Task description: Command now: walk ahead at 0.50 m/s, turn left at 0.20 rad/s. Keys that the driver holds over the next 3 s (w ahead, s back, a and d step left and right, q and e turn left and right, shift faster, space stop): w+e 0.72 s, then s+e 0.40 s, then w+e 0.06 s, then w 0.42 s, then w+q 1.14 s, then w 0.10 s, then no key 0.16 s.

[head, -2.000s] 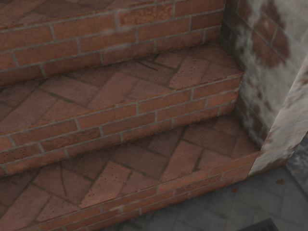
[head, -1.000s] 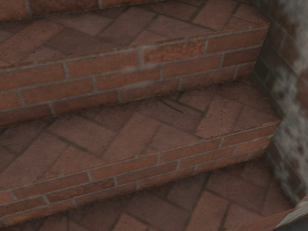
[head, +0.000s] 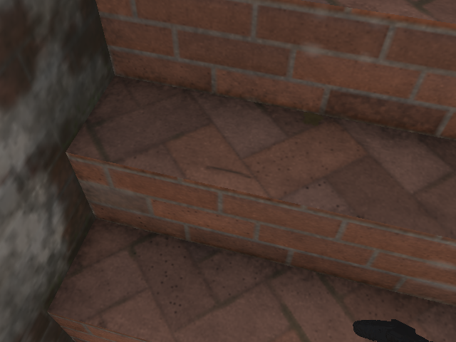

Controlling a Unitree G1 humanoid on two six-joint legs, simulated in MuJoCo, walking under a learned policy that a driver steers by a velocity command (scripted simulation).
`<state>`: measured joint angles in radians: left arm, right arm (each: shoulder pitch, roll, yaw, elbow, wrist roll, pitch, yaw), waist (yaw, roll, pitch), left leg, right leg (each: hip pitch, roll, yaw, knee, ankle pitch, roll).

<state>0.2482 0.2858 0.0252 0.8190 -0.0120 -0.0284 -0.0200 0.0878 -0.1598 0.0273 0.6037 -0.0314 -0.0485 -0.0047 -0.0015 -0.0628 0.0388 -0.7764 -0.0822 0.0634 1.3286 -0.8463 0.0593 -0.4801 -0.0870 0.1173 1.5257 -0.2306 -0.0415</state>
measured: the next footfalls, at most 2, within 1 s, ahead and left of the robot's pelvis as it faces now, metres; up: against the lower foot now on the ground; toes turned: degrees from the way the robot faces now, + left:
right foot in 0.46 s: +0.12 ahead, -0.13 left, +0.00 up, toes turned +1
left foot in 0.92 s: +0.18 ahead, +0.21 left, +0.00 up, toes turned -11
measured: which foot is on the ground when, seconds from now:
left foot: down 0.00-0.44, up 0.46-0.90, down 0.92-1.00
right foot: up 0.00-0.44, down 0.46-0.86, up 0.88-1.00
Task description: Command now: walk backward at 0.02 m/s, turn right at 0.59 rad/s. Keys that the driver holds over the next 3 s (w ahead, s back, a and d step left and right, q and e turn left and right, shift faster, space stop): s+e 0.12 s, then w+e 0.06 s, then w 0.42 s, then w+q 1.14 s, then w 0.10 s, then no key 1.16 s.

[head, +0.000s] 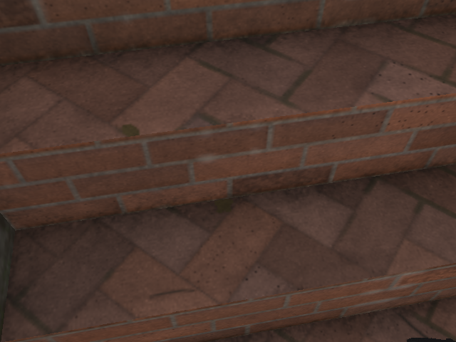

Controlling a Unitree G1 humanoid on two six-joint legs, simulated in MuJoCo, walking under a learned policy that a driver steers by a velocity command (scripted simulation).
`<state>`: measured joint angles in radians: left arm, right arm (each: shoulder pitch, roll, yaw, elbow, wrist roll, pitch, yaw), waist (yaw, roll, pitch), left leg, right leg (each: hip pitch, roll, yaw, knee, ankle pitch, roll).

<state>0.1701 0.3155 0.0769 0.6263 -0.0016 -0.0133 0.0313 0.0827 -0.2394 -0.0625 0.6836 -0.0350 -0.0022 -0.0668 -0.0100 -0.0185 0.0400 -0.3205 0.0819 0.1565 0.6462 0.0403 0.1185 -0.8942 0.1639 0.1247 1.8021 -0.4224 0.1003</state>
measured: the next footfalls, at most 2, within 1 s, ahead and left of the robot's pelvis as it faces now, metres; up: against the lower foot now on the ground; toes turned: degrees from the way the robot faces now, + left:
right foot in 0.40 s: +0.05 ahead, -0.25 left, +0.00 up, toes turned -13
left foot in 1.00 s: +0.26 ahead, -0.06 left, +0.24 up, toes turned -8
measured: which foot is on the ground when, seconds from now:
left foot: down 0.00-0.40, up 0.42-0.98, down 1.00-1.00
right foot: up 0.00-0.38, down 0.40-1.00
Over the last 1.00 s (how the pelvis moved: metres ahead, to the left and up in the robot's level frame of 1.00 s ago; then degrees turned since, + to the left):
0.15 0.07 0.17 -24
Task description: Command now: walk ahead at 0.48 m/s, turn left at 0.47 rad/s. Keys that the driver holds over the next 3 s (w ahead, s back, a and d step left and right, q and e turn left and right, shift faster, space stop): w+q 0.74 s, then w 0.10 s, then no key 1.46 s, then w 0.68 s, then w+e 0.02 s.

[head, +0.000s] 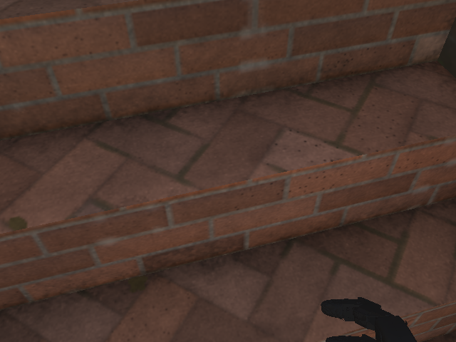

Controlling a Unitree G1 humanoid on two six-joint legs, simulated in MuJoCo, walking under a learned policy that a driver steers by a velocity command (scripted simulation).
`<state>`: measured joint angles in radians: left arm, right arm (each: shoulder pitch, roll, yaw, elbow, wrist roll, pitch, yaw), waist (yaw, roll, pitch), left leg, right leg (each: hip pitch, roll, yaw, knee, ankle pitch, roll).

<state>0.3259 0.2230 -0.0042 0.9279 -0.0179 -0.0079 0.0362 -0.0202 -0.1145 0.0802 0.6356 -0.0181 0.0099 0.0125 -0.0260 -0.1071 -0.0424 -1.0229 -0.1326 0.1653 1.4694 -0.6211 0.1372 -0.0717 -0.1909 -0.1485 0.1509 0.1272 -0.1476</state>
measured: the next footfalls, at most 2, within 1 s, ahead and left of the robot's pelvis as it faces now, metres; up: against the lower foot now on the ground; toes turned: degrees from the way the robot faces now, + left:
right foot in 0.54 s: +0.03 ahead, -0.18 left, +0.00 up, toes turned +26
left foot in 0.60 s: +0.07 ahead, +0.09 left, +0.24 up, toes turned +7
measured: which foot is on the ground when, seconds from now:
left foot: down 0.00-0.48, up 0.50-0.58, down 0.60-0.76, up 0.78-1.00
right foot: down 0.00-0.02, up 0.04-0.52, down 0.54-1.00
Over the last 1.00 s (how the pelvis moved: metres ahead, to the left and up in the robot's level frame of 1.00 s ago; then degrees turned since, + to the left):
0.09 -0.13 0.03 -5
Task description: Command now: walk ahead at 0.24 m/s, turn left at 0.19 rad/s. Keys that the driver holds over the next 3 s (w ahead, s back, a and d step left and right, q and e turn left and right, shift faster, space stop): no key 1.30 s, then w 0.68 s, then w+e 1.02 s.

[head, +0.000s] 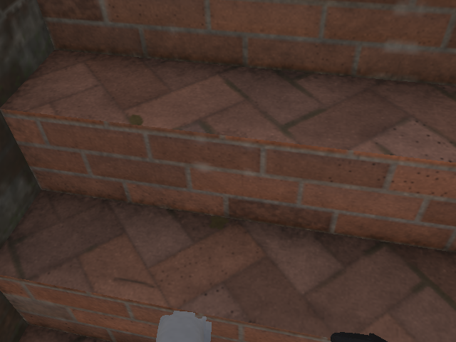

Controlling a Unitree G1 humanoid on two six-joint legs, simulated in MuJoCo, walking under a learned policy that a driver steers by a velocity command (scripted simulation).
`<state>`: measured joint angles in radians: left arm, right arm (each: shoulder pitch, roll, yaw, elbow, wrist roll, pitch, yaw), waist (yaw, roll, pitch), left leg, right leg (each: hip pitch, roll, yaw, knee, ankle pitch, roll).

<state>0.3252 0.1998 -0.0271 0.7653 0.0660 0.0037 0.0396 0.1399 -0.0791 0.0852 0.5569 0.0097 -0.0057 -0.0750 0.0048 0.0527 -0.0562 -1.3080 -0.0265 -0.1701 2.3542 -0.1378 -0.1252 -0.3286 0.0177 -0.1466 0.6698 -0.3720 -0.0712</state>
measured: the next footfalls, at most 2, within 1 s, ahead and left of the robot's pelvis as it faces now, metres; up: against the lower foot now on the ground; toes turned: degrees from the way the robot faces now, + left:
left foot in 0.32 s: +0.06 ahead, +0.20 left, +0.00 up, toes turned +4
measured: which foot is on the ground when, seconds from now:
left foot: up 0.00-0.30, down 0.32-1.00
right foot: down 0.00-1.00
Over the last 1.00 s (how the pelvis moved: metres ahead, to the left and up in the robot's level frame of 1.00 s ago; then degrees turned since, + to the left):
-0.04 -0.12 -0.08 26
